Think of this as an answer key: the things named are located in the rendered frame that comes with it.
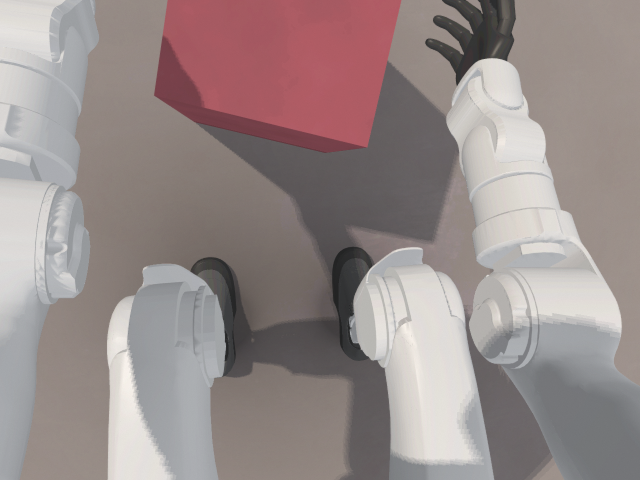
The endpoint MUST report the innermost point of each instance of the carton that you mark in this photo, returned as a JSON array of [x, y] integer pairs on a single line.
[[307, 73]]

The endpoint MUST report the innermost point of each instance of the left robot forearm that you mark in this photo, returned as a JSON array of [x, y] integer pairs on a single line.
[[44, 47]]

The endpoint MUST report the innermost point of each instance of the right robot foot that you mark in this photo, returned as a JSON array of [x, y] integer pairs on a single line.
[[350, 267]]

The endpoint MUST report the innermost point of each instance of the right robot forearm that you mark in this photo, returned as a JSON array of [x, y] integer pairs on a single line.
[[519, 222]]

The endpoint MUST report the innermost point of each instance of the right robot upper arm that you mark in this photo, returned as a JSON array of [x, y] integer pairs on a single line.
[[555, 332]]

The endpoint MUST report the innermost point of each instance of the left robot shin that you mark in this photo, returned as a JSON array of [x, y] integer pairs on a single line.
[[153, 274]]

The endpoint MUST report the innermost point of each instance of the robot right hand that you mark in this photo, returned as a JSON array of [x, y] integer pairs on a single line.
[[492, 33]]

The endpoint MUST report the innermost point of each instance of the left robot upper arm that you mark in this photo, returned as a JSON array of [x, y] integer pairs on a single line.
[[44, 256]]

